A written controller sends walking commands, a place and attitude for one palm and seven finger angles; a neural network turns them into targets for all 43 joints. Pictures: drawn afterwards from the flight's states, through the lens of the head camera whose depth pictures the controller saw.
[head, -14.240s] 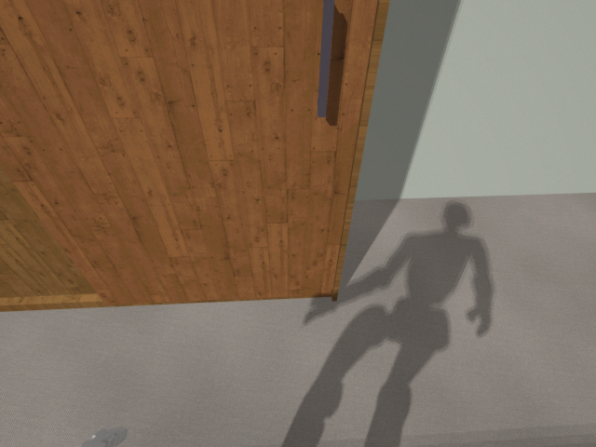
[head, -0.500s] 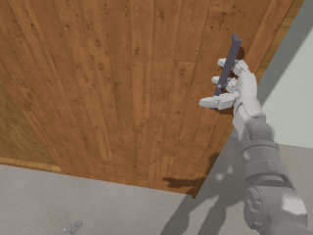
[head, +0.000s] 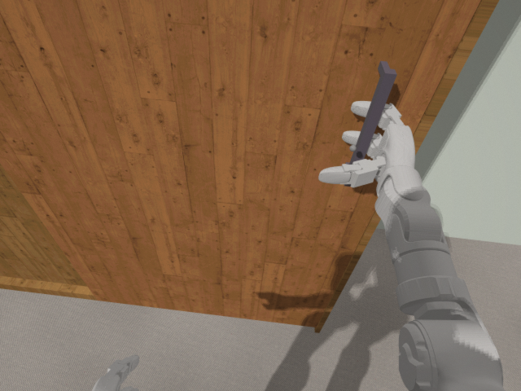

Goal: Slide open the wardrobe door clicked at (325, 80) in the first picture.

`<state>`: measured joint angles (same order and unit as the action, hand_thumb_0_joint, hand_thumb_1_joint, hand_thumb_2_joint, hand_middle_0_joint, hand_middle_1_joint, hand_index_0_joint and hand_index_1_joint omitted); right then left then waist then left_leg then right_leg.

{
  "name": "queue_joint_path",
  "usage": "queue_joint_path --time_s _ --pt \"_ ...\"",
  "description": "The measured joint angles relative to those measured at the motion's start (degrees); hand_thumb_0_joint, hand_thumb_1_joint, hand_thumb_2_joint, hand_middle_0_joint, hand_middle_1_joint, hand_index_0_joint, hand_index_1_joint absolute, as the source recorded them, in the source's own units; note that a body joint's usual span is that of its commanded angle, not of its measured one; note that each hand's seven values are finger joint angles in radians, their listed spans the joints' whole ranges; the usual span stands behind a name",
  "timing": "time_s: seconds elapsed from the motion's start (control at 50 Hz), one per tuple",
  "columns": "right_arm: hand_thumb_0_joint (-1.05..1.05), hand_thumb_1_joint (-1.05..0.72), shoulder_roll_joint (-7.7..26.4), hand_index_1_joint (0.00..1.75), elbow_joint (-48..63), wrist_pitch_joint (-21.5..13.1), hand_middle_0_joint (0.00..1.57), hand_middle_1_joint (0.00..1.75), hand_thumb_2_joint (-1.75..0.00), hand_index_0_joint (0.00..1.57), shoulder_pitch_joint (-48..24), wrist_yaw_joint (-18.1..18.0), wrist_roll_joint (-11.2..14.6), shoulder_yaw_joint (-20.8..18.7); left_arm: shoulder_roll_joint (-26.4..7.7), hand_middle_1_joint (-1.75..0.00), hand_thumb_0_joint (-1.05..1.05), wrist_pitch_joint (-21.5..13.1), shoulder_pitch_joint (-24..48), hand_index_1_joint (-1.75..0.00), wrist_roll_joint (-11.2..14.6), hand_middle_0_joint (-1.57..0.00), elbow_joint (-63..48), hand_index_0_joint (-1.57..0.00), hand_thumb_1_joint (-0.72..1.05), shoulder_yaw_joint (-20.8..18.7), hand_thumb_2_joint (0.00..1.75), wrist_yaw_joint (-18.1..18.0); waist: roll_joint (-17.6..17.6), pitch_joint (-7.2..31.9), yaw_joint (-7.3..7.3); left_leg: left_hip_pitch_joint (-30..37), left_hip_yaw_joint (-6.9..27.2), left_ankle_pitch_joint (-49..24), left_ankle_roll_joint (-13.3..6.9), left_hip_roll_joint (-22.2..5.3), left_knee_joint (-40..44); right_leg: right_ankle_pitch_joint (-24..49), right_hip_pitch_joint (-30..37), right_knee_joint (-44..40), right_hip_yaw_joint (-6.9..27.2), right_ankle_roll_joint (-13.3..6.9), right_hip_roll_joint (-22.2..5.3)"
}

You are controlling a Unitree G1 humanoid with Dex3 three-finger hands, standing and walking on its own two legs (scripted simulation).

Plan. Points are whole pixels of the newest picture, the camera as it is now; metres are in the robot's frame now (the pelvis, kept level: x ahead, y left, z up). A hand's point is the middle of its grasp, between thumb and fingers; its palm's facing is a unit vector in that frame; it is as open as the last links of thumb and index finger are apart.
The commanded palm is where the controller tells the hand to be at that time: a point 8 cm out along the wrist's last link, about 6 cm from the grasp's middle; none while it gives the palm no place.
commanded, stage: slide the fingers in behind the handle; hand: right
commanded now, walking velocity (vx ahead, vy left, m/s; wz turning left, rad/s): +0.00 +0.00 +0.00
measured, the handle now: (364, 130) +0.49 -0.13 +0.18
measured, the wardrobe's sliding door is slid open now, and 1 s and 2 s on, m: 0.00 0.00 0.00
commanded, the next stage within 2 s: grip the handle and tug to test in 0.32 s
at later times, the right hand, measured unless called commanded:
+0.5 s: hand (353, 148) +0.43 -0.10 +0.19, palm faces +0.03 +1.00 +0.01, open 14.0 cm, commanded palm +0.40 -0.14 +0.19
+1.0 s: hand (354, 147) +0.43 -0.10 +0.19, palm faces +0.04 +1.00 +0.01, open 7.5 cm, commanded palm +0.40 -0.14 +0.19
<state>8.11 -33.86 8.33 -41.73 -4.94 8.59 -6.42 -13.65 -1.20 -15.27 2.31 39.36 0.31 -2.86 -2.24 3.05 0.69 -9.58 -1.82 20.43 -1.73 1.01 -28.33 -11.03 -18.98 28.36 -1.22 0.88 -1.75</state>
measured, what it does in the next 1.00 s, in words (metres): stands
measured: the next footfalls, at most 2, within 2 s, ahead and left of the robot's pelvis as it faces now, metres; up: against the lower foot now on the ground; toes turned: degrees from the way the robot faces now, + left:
none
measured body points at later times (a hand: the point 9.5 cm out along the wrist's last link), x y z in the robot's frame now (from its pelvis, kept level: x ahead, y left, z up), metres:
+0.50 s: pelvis +0.00 +0.00 +0.00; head +0.00 +0.02 +0.45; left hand +0.12 +0.24 -0.12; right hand +0.42 -0.15 +0.19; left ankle -0.06 +0.10 -0.74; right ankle +0.04 -0.13 -0.74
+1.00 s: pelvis +0.01 -0.01 +0.00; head +0.00 +0.01 +0.45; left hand +0.12 +0.24 -0.11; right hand +0.42 -0.15 +0.19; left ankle -0.06 +0.10 -0.74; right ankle +0.04 -0.13 -0.74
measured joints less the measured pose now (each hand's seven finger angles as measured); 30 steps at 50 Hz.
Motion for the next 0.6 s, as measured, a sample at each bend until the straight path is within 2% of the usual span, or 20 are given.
queue_joint_path --time_s 0.18,0.46,0.6 --pt "-0.01 0.50 0.0 1.20 -1.2 0.0 0.26 1.20 -0.30 0.27 -0.9 0.8 0.2 0.4 0.1 -0.30 0.01 0.6 0.5 -0.30 0.0 -0.20 0.2 -0.20 0.90 0.3 0.90 -0.3 0.1 0.0 -0.27 0.2 -0.6 0.3 -0.1 -0.1 0.0 -0.1 -0.1 0.1 0.5 0.0 0.2" --pt "-0.01 0.50 0.2 1.20 -1.1 -0.9 0.26 1.20 -0.31 0.27 0.0 0.9 0.4 -0.3 0.3 -0.30 0.01 0.6 -0.4 -0.30 0.0 -0.20 0.3 -0.20 0.90 0.2 0.90 0.0 0.0 0.2 0.13 0.2 0.1 0.2 0.1 -0.2 0.0 -0.3 0.2 0.1 -0.1 -0.1 0.2" --pt "-0.01 0.39 0.3 1.21 0.9 -0.5 0.27 1.21 -0.35 0.28 1.5 1.3 0.3 -0.9 0.2 -0.30 0.01 0.7 -0.7 -0.30 0.0 -0.20 0.1 -0.20 0.90 0.2 0.90 0.0 0.1 0.2 0.36 0.6 0.6 -0.1 0.2 -0.1 0.5 -0.2 0.8 -0.3 -0.5 -0.2 0.0"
